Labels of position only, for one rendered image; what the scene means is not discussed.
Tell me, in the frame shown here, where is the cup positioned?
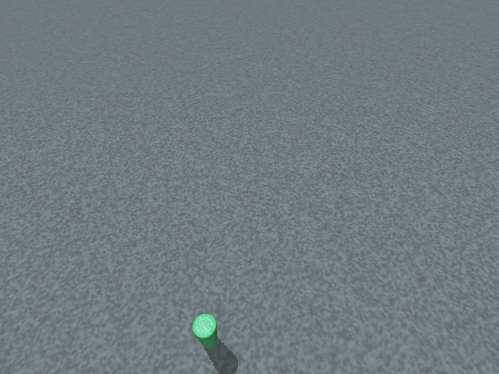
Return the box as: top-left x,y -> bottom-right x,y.
193,314 -> 218,348

